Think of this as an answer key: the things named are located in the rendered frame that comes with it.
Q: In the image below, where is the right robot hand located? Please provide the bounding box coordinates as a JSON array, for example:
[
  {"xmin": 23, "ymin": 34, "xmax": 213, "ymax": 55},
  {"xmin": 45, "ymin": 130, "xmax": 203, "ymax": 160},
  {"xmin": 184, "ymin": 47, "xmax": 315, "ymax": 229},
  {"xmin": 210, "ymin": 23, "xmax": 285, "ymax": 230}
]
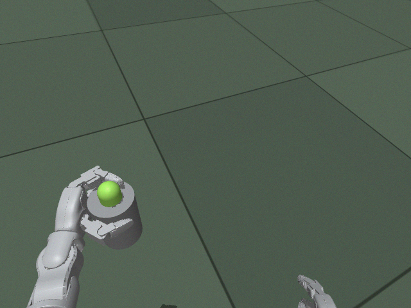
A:
[{"xmin": 297, "ymin": 275, "xmax": 337, "ymax": 308}]

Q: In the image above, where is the bottle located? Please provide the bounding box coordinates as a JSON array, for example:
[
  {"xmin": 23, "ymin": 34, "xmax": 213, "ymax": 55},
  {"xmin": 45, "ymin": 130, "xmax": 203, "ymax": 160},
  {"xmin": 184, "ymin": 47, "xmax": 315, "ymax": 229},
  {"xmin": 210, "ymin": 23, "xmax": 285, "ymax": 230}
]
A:
[{"xmin": 87, "ymin": 181, "xmax": 143, "ymax": 250}]

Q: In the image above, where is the left robot arm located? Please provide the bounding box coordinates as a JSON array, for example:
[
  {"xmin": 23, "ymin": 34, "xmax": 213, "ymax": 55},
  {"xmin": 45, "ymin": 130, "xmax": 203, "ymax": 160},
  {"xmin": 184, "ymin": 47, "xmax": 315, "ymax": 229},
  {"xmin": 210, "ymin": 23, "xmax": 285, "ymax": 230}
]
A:
[{"xmin": 27, "ymin": 230, "xmax": 85, "ymax": 308}]

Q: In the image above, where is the left robot hand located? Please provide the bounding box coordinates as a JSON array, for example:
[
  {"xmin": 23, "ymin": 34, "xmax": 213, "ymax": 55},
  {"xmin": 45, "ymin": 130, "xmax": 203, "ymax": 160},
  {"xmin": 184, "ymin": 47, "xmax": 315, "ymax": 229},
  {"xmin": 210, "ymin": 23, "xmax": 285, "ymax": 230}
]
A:
[{"xmin": 55, "ymin": 166, "xmax": 134, "ymax": 246}]

